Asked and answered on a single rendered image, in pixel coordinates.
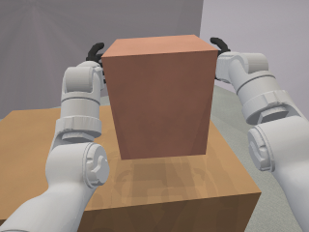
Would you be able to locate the right robot forearm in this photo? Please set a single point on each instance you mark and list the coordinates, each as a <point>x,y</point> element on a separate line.
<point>260,95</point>

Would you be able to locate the carton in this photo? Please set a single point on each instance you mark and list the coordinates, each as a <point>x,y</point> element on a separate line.
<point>160,91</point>

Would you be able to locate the robot left hand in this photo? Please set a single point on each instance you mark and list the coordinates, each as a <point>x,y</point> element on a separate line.
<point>93,56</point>

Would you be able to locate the left robot forearm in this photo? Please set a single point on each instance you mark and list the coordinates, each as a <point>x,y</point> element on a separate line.
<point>80,100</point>

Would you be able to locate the robot left upper arm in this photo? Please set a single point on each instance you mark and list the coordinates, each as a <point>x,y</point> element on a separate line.
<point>73,173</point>

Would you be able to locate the robot right upper arm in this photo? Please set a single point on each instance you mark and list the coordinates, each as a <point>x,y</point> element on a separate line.
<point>281,147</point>

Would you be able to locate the robot right hand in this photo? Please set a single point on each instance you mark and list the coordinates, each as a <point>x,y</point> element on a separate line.
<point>221,45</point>

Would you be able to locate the pedestal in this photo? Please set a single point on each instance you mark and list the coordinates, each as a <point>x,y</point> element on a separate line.
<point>200,193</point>

